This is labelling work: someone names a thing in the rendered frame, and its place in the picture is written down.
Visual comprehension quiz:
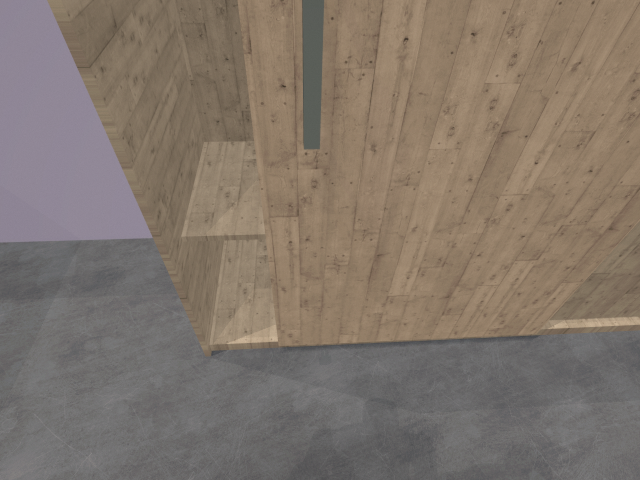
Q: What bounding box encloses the wardrobe door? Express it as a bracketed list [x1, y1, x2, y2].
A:
[550, 221, 640, 320]
[237, 0, 640, 346]

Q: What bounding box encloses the handle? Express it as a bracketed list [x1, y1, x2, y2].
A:
[302, 0, 324, 149]

